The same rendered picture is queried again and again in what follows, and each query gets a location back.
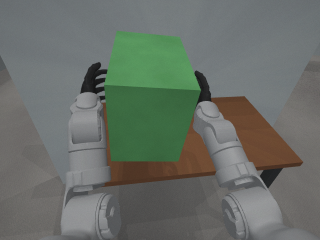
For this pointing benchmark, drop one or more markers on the left robot upper arm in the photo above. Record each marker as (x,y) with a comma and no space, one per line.
(90,217)

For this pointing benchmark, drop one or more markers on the table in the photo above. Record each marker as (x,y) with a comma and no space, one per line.
(261,143)

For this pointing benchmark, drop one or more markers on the robot right forearm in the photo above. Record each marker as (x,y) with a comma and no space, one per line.
(233,169)

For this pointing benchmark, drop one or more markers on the robot right hand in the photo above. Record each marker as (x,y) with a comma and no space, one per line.
(205,94)

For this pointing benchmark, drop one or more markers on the carton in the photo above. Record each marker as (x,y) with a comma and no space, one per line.
(151,93)

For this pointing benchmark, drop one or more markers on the right robot upper arm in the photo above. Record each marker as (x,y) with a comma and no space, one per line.
(252,214)

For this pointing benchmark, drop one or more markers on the robot left hand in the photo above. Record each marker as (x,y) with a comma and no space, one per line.
(90,82)

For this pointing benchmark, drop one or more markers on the robot left forearm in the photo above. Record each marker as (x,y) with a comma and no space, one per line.
(87,144)

